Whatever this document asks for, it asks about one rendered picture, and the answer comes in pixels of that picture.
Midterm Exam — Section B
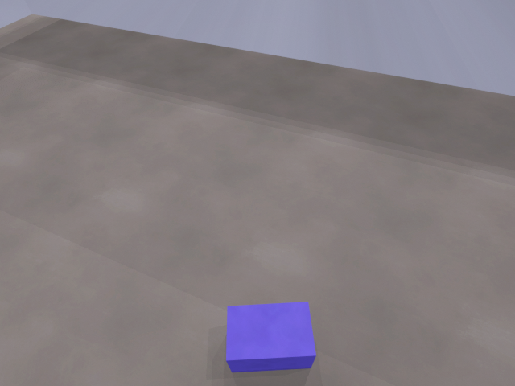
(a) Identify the carton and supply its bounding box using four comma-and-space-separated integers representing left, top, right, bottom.
226, 302, 316, 372

